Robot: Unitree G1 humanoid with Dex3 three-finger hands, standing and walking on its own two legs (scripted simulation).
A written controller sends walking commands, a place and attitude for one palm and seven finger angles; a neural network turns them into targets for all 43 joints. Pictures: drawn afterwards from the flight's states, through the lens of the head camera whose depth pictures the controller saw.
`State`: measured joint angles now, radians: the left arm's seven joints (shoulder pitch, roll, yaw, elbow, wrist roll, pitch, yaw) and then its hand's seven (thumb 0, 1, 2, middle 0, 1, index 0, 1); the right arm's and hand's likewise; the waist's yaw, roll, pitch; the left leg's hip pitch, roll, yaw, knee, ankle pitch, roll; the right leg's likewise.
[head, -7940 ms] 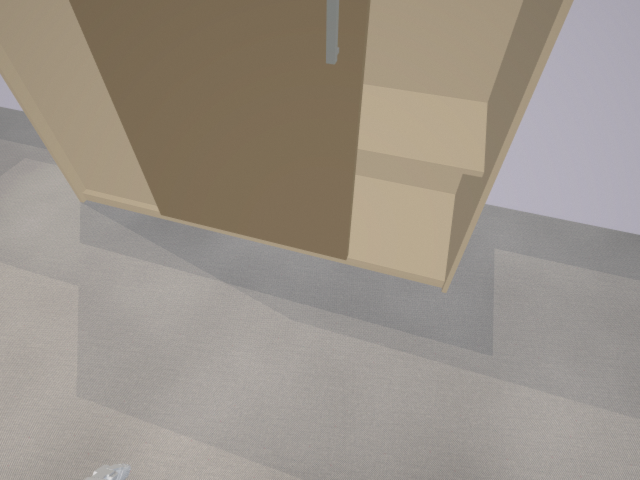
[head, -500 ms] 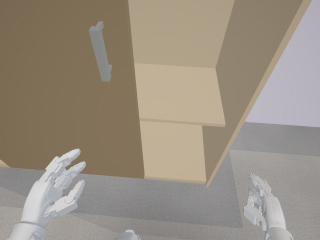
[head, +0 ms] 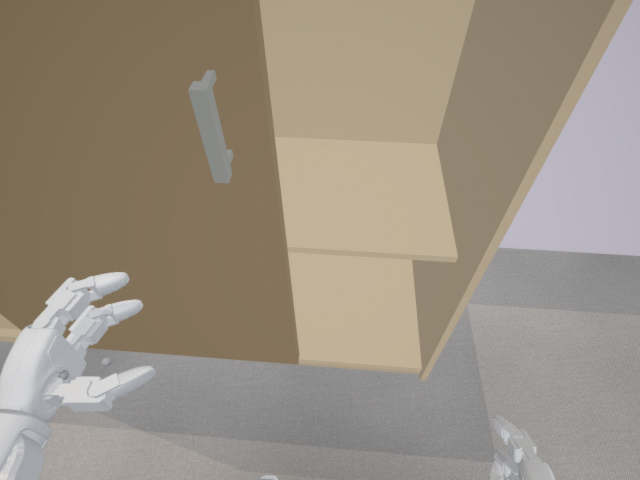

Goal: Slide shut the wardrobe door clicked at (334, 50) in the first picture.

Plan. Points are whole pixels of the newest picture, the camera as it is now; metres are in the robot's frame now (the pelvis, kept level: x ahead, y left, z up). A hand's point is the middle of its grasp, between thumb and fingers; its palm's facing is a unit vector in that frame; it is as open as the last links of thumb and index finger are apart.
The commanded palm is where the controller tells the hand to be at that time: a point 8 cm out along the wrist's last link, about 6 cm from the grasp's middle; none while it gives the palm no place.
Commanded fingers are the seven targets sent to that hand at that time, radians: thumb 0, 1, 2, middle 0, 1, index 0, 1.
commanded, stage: raise the hand with hooked fingers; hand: left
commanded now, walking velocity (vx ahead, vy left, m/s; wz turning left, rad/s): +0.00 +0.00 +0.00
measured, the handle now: (216, 128) +0.52 +0.17 +0.17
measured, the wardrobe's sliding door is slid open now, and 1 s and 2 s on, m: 0.38 0.38 0.38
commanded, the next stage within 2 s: move the hooked fingers beside the handle in 1.22 s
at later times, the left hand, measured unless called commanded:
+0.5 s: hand (28, 300) +0.26 +0.30 +0.16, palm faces +0.04 -0.99 -0.09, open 13.8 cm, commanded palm +0.22 +0.34 +0.17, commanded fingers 0.00 -0.50 0.30 -0.30 -1.20 -0.30 -1.20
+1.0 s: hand (34, 260) +0.28 +0.29 +0.19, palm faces +0.03 -0.99 -0.11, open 14.0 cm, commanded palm +0.24 +0.34 +0.20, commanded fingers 0.00 -0.50 0.30 -0.30 -1.20 -0.30 -1.20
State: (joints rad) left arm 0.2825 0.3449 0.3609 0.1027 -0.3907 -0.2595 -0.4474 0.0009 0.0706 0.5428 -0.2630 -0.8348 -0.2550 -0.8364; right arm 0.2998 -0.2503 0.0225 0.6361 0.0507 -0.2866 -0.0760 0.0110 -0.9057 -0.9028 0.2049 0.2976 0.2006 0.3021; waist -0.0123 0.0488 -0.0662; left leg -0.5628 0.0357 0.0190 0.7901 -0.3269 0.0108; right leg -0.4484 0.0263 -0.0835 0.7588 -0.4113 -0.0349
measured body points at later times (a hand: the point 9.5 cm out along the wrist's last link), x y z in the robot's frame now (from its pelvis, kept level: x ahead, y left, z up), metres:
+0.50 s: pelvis +0.01 +0.03 +0.02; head +0.00 +0.03 +0.47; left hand +0.25 +0.35 +0.16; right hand +0.20 -0.18 -0.03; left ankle +0.04 +0.11 -0.71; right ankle -0.01 -0.10 -0.71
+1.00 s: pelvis +0.01 +0.01 +0.03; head +0.00 -0.01 +0.48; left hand +0.27 +0.34 +0.20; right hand +0.18 -0.22 -0.05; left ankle +0.04 +0.11 -0.71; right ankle -0.01 -0.10 -0.71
